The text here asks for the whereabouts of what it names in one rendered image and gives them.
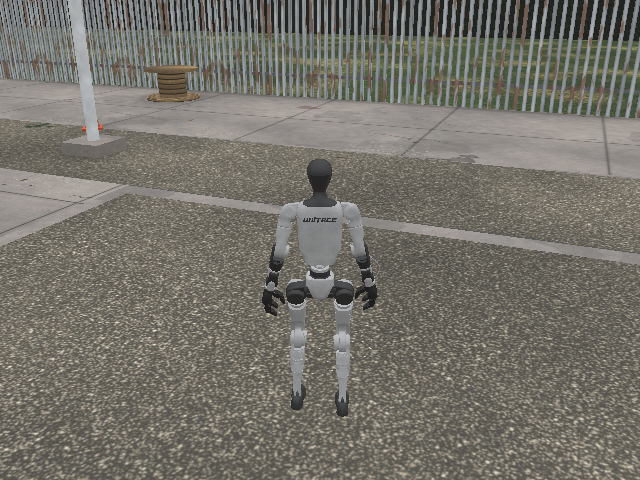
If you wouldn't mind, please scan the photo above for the robot left forearm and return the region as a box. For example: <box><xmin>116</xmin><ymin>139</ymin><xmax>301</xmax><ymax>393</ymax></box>
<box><xmin>264</xmin><ymin>243</ymin><xmax>284</xmax><ymax>291</ymax></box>

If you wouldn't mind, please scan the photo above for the right robot upper arm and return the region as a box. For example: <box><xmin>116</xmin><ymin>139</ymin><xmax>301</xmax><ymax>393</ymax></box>
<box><xmin>341</xmin><ymin>202</ymin><xmax>366</xmax><ymax>257</ymax></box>

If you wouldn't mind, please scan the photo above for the robot right forearm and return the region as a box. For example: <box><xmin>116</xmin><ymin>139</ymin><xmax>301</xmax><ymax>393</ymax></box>
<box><xmin>356</xmin><ymin>241</ymin><xmax>375</xmax><ymax>287</ymax></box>

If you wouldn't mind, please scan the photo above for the right robot hand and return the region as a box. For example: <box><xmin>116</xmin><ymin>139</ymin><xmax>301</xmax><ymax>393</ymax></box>
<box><xmin>355</xmin><ymin>284</ymin><xmax>378</xmax><ymax>310</ymax></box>

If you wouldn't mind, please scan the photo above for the left robot hand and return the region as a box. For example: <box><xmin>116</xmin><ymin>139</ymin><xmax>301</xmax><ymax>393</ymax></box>
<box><xmin>262</xmin><ymin>289</ymin><xmax>285</xmax><ymax>316</ymax></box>

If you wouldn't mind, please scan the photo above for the left robot upper arm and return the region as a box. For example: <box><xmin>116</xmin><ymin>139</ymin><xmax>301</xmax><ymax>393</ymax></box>
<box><xmin>274</xmin><ymin>202</ymin><xmax>299</xmax><ymax>258</ymax></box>

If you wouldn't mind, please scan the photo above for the robot left shin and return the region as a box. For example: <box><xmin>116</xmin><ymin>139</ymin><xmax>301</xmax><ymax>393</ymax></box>
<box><xmin>290</xmin><ymin>330</ymin><xmax>305</xmax><ymax>396</ymax></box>

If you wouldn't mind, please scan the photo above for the humanoid robot head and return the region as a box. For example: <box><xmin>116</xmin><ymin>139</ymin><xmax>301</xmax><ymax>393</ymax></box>
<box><xmin>303</xmin><ymin>159</ymin><xmax>337</xmax><ymax>207</ymax></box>

